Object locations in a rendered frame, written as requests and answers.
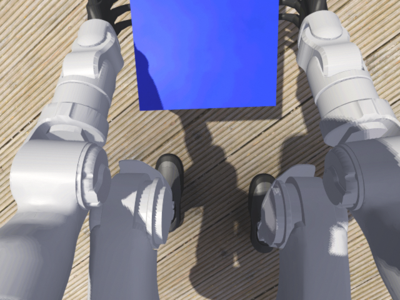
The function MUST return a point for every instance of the robot left forearm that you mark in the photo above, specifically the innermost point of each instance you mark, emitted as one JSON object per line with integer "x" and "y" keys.
{"x": 84, "y": 91}

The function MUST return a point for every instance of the left robot hand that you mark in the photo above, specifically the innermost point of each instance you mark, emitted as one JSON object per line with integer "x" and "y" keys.
{"x": 101, "y": 9}

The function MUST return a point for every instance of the carton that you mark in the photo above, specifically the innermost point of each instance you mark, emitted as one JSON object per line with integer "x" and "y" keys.
{"x": 199, "y": 54}

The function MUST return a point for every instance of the robot left shin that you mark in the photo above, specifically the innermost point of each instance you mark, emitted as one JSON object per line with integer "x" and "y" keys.
{"x": 132, "y": 166}

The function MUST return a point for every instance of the robot right shin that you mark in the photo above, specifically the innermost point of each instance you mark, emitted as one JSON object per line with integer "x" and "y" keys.
{"x": 298, "y": 170}

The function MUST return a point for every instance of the right robot upper arm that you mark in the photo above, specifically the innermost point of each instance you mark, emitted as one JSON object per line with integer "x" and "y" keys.
{"x": 364, "y": 177}

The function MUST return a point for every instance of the left robot upper arm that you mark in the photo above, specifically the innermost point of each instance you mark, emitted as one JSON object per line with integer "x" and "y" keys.
{"x": 55, "y": 183}

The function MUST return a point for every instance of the right robot hand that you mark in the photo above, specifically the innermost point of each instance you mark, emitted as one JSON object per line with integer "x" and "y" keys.
{"x": 303, "y": 7}

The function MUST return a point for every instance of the robot shin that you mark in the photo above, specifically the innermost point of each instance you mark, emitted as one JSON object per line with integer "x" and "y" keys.
{"x": 298, "y": 170}
{"x": 132, "y": 166}

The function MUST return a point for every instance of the robot right forearm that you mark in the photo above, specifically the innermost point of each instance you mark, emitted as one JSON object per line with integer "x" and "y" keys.
{"x": 341, "y": 86}

